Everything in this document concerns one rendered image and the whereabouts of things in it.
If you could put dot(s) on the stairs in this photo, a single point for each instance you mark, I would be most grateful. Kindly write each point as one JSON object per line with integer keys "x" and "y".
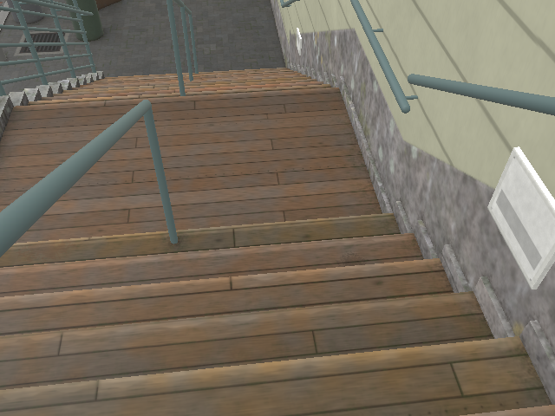
{"x": 318, "y": 317}
{"x": 204, "y": 83}

